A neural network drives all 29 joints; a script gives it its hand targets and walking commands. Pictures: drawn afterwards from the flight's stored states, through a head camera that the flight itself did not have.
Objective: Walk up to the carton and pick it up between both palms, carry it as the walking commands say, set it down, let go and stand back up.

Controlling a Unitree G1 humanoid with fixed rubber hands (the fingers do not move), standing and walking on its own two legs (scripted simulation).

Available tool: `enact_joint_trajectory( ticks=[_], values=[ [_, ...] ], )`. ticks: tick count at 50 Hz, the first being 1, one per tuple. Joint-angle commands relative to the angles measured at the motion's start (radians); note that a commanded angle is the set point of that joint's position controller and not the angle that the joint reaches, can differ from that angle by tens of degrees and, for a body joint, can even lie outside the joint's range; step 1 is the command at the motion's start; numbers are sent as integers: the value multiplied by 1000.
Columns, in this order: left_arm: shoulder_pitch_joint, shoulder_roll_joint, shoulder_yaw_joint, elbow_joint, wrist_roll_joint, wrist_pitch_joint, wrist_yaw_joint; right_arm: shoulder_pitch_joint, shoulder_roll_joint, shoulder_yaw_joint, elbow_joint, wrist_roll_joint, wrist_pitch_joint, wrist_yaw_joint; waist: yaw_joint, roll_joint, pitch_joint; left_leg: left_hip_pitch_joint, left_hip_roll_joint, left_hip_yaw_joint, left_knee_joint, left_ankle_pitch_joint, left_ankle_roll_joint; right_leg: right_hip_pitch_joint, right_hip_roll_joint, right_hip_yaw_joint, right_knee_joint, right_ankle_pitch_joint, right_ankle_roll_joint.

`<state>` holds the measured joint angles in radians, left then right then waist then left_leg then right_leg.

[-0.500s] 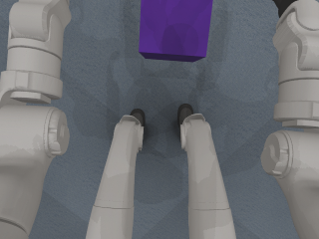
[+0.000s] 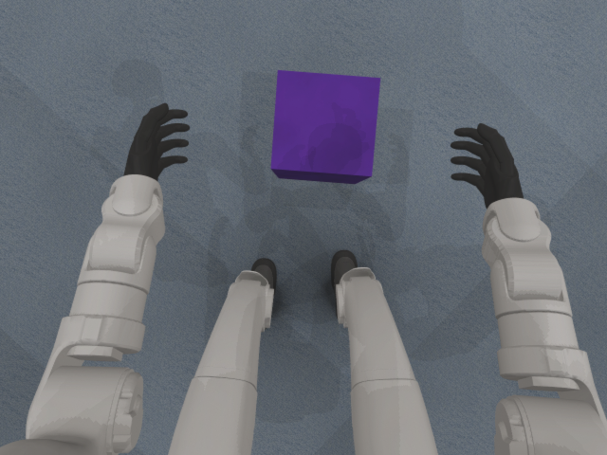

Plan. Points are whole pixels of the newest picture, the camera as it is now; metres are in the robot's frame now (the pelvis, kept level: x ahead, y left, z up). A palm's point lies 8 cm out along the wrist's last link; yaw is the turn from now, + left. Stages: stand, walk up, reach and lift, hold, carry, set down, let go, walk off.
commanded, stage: let go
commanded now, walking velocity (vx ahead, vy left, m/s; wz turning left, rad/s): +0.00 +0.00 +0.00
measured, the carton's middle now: (322, 135) +0.52 -0.04 -0.58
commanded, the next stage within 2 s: stand in 1.04 s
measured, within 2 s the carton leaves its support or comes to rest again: neither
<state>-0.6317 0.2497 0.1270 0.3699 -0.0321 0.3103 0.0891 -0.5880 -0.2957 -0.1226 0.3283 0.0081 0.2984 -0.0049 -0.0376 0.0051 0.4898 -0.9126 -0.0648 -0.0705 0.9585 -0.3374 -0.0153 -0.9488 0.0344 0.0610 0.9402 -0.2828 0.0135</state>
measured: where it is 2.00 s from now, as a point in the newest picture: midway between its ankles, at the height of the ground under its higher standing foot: (302, 304)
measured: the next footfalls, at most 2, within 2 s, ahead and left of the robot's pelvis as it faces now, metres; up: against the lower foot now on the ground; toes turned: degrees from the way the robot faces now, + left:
none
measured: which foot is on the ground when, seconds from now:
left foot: down 0.00-1.00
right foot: down 0.00-1.00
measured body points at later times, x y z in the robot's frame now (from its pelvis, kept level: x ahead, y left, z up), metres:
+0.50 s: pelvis +0.09 +0.00 +0.06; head +0.17 -0.01 +0.50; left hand +0.29 +0.23 -0.03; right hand +0.26 -0.23 -0.03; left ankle +0.07 +0.12 -0.67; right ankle +0.09 -0.12 -0.67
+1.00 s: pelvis +0.10 +0.01 +0.07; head +0.12 +0.01 +0.52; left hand +0.27 +0.24 -0.01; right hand +0.27 -0.22 -0.02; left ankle +0.07 +0.12 -0.67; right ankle +0.09 -0.12 -0.67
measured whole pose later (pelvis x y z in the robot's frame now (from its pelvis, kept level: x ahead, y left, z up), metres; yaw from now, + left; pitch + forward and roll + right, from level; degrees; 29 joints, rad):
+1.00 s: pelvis +0.10 +0.01 +0.07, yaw -1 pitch -5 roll -1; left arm 0.22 0.19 0.04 0.46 0.02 0.11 -0.04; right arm 0.21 -0.20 -0.04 0.46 -0.04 0.16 0.05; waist 0.02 0.02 0.12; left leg -0.05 -0.03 -0.07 0.47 -0.32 0.01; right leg -0.09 0.03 0.08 0.46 -0.27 0.01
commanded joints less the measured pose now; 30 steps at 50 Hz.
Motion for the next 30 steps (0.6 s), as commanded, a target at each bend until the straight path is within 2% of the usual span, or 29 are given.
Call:
enact_joint_trajectory(
  ticks=[1, 2, 3, 4, 5, 6, 7, 8, 9, 10, 11, 12, 13, 14, 15, 17, 18, 19, 20, 21, 22, 23, 24, 26, 27, 28, 29, 30],
  values=[
    [-38, 100, 22, -225, 26, -113, -17, 41, -81, -53, -146, 7, -91, 28, 2, 28, -1600, 456, -9, 52, -142, 343, -5, 638, 10, -50, -94, 407, 9],
    [8, 91, 19, -224, 38, -135, -21, 98, -70, -46, -133, 9, -112, 40, 4, 41, -1544, 484, -3, 50, -162, 342, -9, 618, 11, -59, -108, 391, 11],
    [72, 62, 23, -183, 50, -154, -23, 122, -66, -46, -142, -4, -136, 46, 18, 36, -1487, 479, 1, 47, -181, 343, -9, 619, 10, -57, -120, 384, 11],
    [69, 66, 35, -140, 52, -167, -35, 105, -63, -42, -120, 0, -156, 50, 20, 21, -1371, 427, -2, 51, -198, 290, -1, 593, 3, -49, -146, 341, 13],
    [147, 54, 26, -130, 63, -184, -38, 168, -54, -50, -119, -9, -173, 55, 9, -1, -1350, 440, 1, 55, -220, 270, 0, 633, 6, -53, -163, 336, 16],
    [174, 36, 26, -29, 66, -194, -52, 181, -38, -44, -50, -17, -188, 61, -4, -38, -1170, 364, 5, 52, -243, 217, 9, 573, -1, -61, -182, 287, 25],
    [247, 20, 30, -1, 85, -204, -55, 242, -24, -26, -11, -10, -197, 68, 20, 2, -1099, 380, 12, 57, -276, 178, 3, 560, -7, -61, -203, 222, 23],
    [298, 4, 23, 36, 82, -212, -69, 291, -26, -27, 21, -28, -207, 69, 0, -20, -1019, 368, 20, 59, -300, 129, 7, 560, -8, -64, -232, 175, 24],
    [307, -3, 22, 83, 90, -216, -79, 322, -5, -14, 87, -24, -211, 73, -2, -17, -903, 336, 23, 61, -327, 60, 6, 535, -17, -65, -269, 105, 24],
    [310, 17, 30, 67, 93, -230, -86, 337, 0, -13, 88, -24, -222, 77, 12, 3, -889, 362, 24, 67, -344, 35, 7, 573, -17, -66, -290, 84, 22],
    [355, 2, 24, 93, 88, -235, -91, 402, 0, 0, 114, -34, -224, 75, -7, -6, -837, 366, 21, 77, -367, 19, 6, 603, -15, -65, -319, 72, 24],
    [404, 24, 36, 93, 98, -241, -93, 457, -1, 3, 113, -44, -230, 71, 3, -10, -813, 416, 25, 75, -389, 26, 4, 610, -20, -72, -338, 68, 28],
    [401, 21, 40, 116, 93, -248, -99, 444, 8, 18, 101, -38, -240, 66, 14, -42, -727, 419, 29, 67, -410, 3, 13, 594, -22, -69, -362, 31, 30],
    [483, 29, 39, 140, 88, -250, -103, 505, 10, 31, 106, -35, -246, 62, 20, -45, -711, 468, 28, 76, -435, 35, 10, 638, -20, -68, -390, 65, 29],
    [490, 36, 30, 119, 95, -257, -103, 530, 13, 24, 122, -38, -248, 59, 27, -14, -695, 483, 27, 71, -447, 50, 6, 670, -22, -64, -405, 78, 29],
    [562, 40, 23, 85, 96, -276, -104, 593, -2, 23, 81, -40, -264, 59, 38, 4, -677, 557, 30, 69, -485, 115, 0, 705, -14, -64, -432, 147, 21],
    [570, 27, 14, 37, 82, -287, -109, 614, -11, 17, 44, -40, -275, 59, 20, -14, -703, 602, 20, 68, -480, 192, 2, 715, -9, -56, -439, 233, 15],
    [586, 37, 8, 31, 80, -297, -112, 611, -14, 21, 20, -37, -283, 58, 29, -8, -698, 630, 20, 66, -490, 222, 4, 746, -3, -59, -446, 258, 18],
    [608, 26, -4, -13, 65, -314, -120, 639, -28, 16, -20, -42, -294, 60, 19, 2, -741, 668, 14, 73, -488, 280, 2, 804, -2, -60, -444, 331, 17],
    [624, 28, -11, -29, 59, -320, -125, 642, -36, 14, -56, -43, -305, 55, 19, -29, -736, 683, 8, 67, -490, 314, 6, 800, 1, -54, -448, 380, 20],
    [663, 25, -3, -29, 57, -326, -125, 675, -34, 13, -54, -39, -309, 55, 34, -20, -741, 691, 7, 62, -500, 364, 2, 849, 5, -48, -451, 433, 17],
    [697, 23, -10, -54, 51, -331, -129, 718, -39, 13, -68, -45, -316, 51, 13, -32, -741, 714, 1, 68, -507, 391, -3, 873, 3, -44, -461, 483, 17],
    [737, 41, -12, -47, 53, -333, -131, 759, -35, 14, -75, -41, -318, 50, 23, -43, -747, 749, 2, 65, -516, 433, -2, 886, 7, -46, -470, 519, 26],
    [798, 59, -27, -91, 53, -339, -133, 816, -18, 28, -79, -23, -323, 62, 27, -11, -749, 784, 6, 63, -528, 490, -10, 915, 16, -51, -481, 529, 27],
    [804, 72, -24, -117, 53, -340, -134, 806, -22, 33, -109, -24, -327, 63, 39, -27, -731, 785, 7, 55, -535, 483, -7, 927, 14, -49, -485, 543, 27],
    [802, 78, -27, -126, 54, -338, -135, 793, -13, 38, -105, -22, -324, 67, 53, -8, -734, 787, 9, 49, -544, 467, -10, 937, 14, -51, -493, 510, 26],
    [824, 77, -37, -111, 41, -332, -139, 802, -23, 36, -98, -21, -317, 68, 39, -10, -692, 787, 14, 51, -556, 443, -10, 921, 16, -51, -505, 458, 23],
    [833, 65, -35, -102, 41, -322, -139, 793, -23, 38, -101, -24, -309, 73, 40, 12, -677, 793, 25, 56, -560, 413, -25, 914, 12, -57, -515, 397, 16]
  ],
)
